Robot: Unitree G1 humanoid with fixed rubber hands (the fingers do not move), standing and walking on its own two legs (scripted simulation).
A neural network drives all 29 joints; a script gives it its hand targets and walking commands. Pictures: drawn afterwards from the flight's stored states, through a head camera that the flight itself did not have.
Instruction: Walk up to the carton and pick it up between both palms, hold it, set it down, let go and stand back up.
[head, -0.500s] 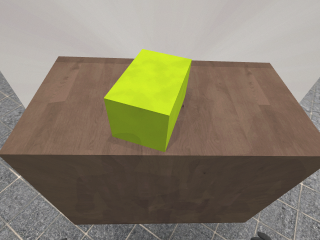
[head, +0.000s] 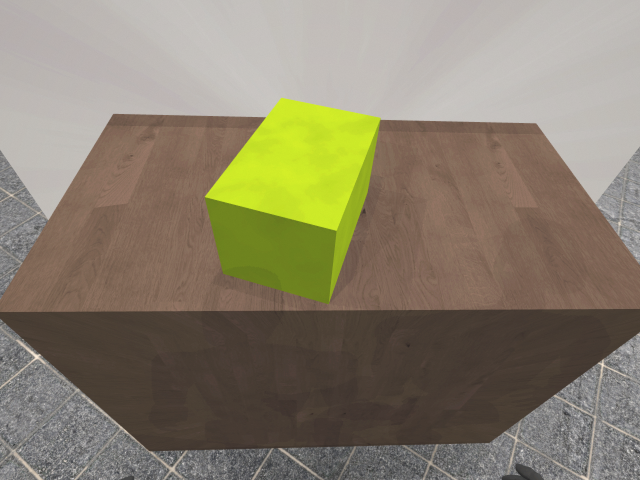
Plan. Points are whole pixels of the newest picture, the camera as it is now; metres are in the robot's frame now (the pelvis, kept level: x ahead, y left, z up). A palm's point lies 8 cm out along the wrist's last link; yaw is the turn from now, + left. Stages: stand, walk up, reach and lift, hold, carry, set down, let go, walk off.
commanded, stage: walk up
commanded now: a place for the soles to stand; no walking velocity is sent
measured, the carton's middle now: (303, 194) +0.51 +0.03 +0.07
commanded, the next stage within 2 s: reach and lift in 1.18 s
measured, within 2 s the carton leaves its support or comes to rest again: neither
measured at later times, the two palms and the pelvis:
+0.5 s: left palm out of the picture +0.09 +0.26 -0.11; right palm out of the picture +0.10 -0.29 -0.10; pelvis +0.00 +0.00 +0.00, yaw +0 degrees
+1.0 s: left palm out of the picture +0.10 +0.26 -0.11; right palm out of the picture +0.09 -0.30 -0.10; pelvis +0.00 -0.01 +0.00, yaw -2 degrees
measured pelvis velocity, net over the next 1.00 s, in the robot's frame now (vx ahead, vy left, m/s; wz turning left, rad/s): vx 0.00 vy -0.01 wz -0.03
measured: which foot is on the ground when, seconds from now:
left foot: down 0.00-1.00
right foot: down 0.00-1.00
